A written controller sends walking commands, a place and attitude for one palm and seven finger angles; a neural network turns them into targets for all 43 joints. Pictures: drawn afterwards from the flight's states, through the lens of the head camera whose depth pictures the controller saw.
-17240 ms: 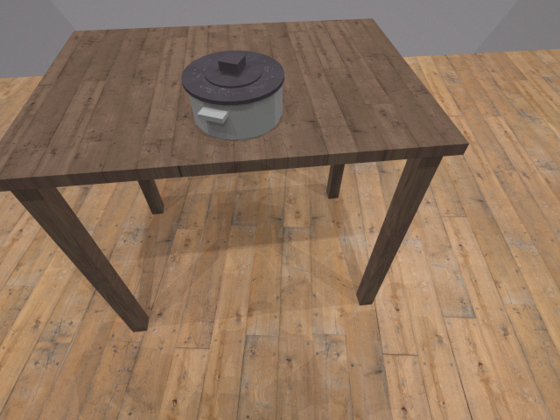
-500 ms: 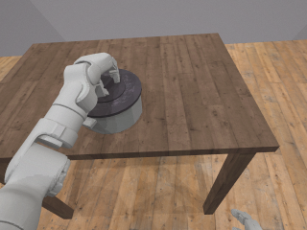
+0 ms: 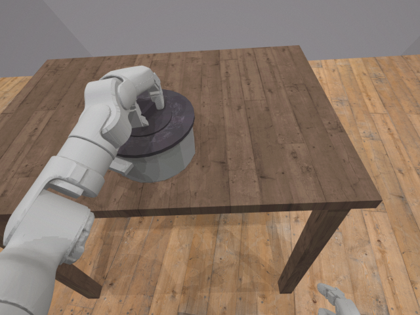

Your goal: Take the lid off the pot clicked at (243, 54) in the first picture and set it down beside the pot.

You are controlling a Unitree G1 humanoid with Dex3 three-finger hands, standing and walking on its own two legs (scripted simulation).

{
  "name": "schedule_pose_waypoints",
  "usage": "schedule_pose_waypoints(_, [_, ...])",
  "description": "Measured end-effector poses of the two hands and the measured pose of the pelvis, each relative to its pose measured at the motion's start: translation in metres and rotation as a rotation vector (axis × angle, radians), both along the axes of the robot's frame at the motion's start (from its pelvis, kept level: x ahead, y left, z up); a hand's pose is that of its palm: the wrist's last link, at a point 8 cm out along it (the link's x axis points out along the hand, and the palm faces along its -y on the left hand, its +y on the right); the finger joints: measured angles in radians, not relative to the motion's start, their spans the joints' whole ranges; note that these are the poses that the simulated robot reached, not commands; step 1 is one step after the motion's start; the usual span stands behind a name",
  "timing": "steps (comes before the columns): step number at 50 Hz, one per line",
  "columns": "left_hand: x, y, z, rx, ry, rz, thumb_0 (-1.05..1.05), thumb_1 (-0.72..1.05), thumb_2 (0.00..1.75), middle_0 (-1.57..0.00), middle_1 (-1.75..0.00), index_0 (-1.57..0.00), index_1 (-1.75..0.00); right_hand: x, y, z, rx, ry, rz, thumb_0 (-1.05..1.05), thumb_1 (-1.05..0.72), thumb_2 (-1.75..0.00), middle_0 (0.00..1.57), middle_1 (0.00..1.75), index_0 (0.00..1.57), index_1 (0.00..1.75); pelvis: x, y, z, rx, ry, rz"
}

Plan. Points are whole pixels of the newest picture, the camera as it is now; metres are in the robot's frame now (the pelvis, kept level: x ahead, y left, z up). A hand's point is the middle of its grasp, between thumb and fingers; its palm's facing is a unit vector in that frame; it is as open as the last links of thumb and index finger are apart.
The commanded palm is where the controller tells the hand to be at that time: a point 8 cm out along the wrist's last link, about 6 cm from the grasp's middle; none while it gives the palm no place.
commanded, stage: lift the lid straight up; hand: left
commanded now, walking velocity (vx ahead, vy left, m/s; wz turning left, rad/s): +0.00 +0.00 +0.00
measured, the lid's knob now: (142, 109) +0.47 +0.15 +0.16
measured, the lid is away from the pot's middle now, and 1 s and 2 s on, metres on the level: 0.01 0.01 0.05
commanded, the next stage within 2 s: move the lid sideways beside the pot in 1.58 s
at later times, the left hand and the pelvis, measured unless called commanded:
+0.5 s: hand (136, 89) +0.45 +0.14 +0.23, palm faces -0.26 -0.13 -0.96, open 7.8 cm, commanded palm +0.43 +0.15 +0.31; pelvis +0.00 +0.00 +0.00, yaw +0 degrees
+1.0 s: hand (120, 68) +0.45 +0.16 +0.27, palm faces -0.20 -0.14 -0.97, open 7.8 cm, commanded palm +0.43 +0.16 +0.35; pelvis +0.00 +0.00 +0.00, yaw +0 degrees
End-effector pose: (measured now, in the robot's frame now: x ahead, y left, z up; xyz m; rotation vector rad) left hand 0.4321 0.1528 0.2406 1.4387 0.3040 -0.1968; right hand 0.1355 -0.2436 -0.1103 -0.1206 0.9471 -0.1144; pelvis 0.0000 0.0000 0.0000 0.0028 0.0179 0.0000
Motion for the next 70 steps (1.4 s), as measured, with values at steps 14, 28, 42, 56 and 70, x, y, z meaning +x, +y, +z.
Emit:
schedule_pose_waypoints(14, [0.008, 0.001, 0.023, 0.012, -0.023, 0.020, 0.01, 0.20, 0.85, -0.62, -0.90, -0.64, -0.94, -0.011, -0.005, 0.000, -0.017, 0.005, -0.016, 0.01, -0.91, -0.90, 0.20, 0.30, 0.20, 0.30, -0.002, -0.001, 0.001, 0.001, 0.004, -0.003])
schedule_pose_waypoints(28, [0.007, -0.004, 0.047, -0.007, -0.063, 0.011, 0.00, 0.20, 0.85, -0.62, -0.90, -0.64, -0.94, -0.012, -0.005, 0.002, -0.013, -0.005, -0.018, 0.01, -0.91, -0.90, 0.20, 0.30, 0.20, 0.30, -0.002, 0.001, 0.001, 0.003, 0.000, -0.011])
schedule_pose_waypoints(42, [0.002, 0.006, 0.069, 0.004, -0.092, 0.047, 0.00, 0.20, 0.85, -0.63, -0.90, -0.64, -0.94, -0.002, 0.002, 0.006, -0.014, -0.034, 0.006, 0.01, -0.91, -0.90, 0.20, 0.30, 0.20, 0.30, -0.004, 0.002, 0.002, 0.001, -0.004, -0.003])
schedule_pose_waypoints(56, [0.003, 0.009, 0.093, 0.007, -0.135, 0.058, 0.00, 0.20, 0.85, -0.63, -0.91, -0.64, -0.94, -0.008, 0.004, 0.004, -0.018, -0.020, 0.005, 0.01, -0.91, -0.90, 0.20, 0.30, 0.20, 0.30, -0.004, 0.006, 0.002, 0.000, 0.002, -0.002])
schedule_pose_waypoints(70, [0.004, 0.014, 0.115, -0.001, -0.170, 0.079, -0.01, 0.20, 0.85, -0.63, -0.91, -0.64, -0.94, -0.013, 0.005, 0.004, -0.019, -0.016, 0.001, 0.01, -0.91, -0.90, 0.20, 0.30, 0.20, 0.30, -0.003, 0.009, 0.002, 0.000, 0.009, -0.006])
